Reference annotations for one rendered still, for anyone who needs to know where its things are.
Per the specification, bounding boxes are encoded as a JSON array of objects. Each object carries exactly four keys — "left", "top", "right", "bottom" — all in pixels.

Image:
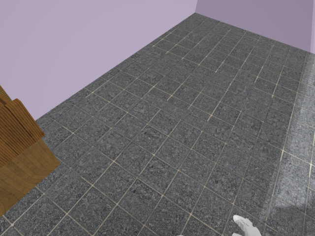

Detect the cabinet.
[{"left": 0, "top": 86, "right": 60, "bottom": 217}]

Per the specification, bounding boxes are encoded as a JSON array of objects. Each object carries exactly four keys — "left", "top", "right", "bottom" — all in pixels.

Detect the drawer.
[{"left": 0, "top": 94, "right": 45, "bottom": 168}]

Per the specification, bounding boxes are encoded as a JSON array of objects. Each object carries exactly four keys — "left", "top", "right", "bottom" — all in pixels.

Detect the right robot hand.
[{"left": 232, "top": 215, "right": 261, "bottom": 236}]

